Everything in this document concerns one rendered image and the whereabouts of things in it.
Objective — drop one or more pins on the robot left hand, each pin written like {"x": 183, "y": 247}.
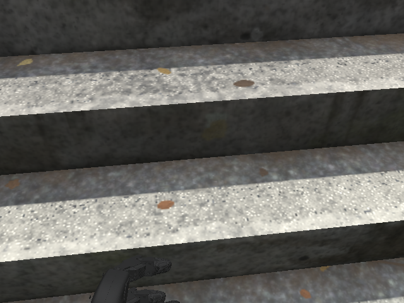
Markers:
{"x": 113, "y": 287}

